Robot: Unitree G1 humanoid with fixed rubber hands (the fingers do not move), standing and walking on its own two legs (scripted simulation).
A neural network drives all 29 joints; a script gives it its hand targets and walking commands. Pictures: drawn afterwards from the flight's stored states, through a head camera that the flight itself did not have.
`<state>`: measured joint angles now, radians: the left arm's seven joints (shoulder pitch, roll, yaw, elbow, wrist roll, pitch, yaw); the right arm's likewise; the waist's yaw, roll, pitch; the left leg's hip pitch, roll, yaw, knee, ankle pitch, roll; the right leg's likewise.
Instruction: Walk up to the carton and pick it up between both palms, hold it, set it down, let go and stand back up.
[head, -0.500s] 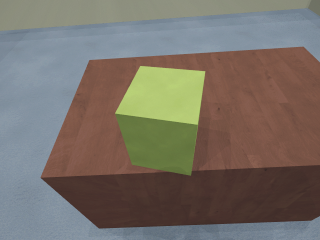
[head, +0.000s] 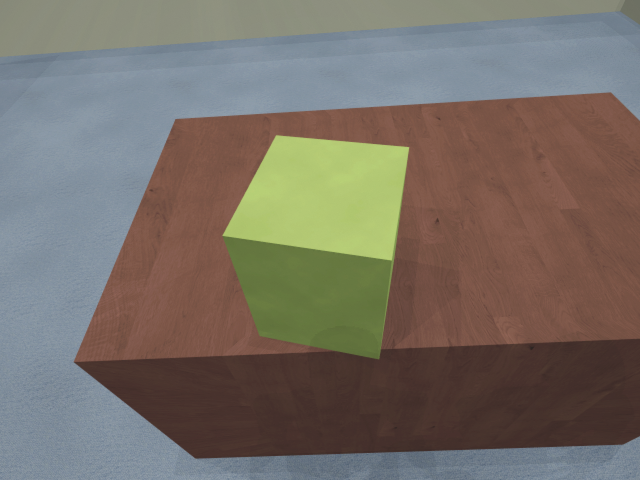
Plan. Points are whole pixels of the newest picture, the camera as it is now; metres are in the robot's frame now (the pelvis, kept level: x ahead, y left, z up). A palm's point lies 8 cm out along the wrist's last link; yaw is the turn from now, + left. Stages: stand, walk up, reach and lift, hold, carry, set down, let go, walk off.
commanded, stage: stand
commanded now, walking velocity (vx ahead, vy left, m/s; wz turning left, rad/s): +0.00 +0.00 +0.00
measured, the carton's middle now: (328, 249) +0.44 +0.02 +0.01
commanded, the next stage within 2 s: none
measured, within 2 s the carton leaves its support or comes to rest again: neither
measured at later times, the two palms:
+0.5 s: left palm out of the picture +0.01 +0.23 -0.13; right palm out of the picture +0.01 -0.24 -0.14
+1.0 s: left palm out of the picture +0.02 +0.22 -0.13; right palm out of the picture +0.00 -0.25 -0.14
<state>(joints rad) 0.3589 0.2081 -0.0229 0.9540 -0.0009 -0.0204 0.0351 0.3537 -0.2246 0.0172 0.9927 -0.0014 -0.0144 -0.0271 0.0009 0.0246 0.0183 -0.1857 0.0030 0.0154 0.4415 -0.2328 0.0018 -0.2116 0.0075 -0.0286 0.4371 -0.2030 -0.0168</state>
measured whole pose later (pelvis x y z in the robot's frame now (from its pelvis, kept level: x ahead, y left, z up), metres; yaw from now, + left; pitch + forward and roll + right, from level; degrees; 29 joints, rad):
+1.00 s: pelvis +0.01 -0.01 +0.00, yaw -1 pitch -2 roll +0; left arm 0.33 0.19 -0.02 1.02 0.00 -0.02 0.05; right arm 0.33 -0.20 0.02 1.05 0.00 -0.01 -0.04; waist 0.00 0.01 0.03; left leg -0.14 0.03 0.02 0.41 -0.24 -0.02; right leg -0.17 0.03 -0.02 0.41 -0.21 -0.03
